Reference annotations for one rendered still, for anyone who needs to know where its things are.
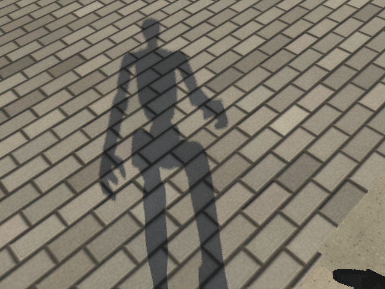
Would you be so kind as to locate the right robot hand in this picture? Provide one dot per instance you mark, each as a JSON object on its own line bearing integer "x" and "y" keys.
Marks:
{"x": 359, "y": 279}

